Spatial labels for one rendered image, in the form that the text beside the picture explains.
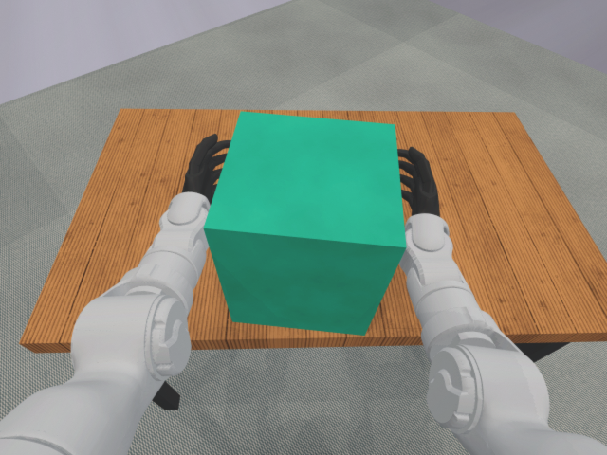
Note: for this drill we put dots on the robot left forearm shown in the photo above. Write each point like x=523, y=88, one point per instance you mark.
x=175, y=260

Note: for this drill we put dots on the robot right forearm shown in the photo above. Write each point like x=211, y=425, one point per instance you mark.
x=442, y=300

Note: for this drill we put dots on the robot left hand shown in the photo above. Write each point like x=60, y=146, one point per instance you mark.
x=200, y=176

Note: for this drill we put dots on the table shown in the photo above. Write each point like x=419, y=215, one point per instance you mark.
x=526, y=256

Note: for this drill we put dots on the carton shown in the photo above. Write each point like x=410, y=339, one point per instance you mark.
x=306, y=225

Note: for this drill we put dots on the robot right upper arm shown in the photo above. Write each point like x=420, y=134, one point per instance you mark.
x=495, y=402

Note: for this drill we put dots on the robot right hand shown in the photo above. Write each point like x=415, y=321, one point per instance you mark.
x=423, y=197

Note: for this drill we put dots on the robot left upper arm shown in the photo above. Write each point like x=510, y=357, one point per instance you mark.
x=124, y=348

